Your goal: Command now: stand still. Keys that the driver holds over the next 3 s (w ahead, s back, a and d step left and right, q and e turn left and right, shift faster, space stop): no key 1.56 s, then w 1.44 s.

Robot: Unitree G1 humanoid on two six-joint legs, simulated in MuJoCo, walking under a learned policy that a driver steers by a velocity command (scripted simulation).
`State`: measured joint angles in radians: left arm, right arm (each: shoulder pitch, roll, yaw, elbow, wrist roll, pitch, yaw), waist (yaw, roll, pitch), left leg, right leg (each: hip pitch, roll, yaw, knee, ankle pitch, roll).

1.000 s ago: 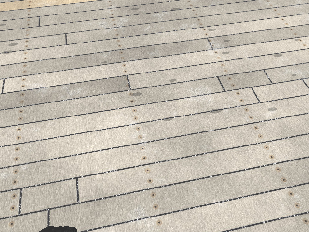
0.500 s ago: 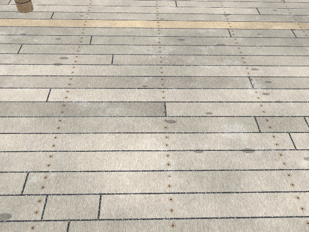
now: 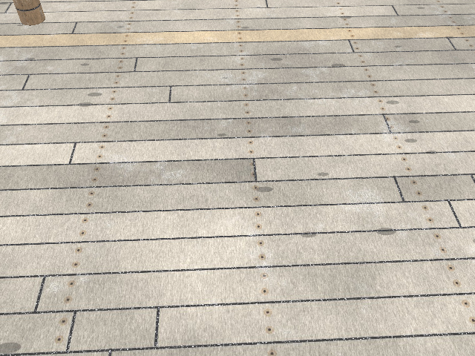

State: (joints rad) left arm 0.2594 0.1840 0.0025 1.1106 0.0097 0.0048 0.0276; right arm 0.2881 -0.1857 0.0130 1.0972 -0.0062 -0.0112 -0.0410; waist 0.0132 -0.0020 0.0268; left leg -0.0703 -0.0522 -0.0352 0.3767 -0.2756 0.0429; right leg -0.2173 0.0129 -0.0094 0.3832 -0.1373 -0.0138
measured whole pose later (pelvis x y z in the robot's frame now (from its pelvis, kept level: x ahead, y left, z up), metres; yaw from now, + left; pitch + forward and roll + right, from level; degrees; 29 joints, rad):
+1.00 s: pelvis +0.02 +0.01 +0.00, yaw +0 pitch -1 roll -1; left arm 0.29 0.13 0.00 1.19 0.01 0.01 0.04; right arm 0.36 -0.12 0.02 1.15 -0.01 -0.02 -0.05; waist 0.01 0.00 0.03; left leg -0.04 -0.06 -0.03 0.37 -0.31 0.06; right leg -0.20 0.01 0.00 0.41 -0.18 0.00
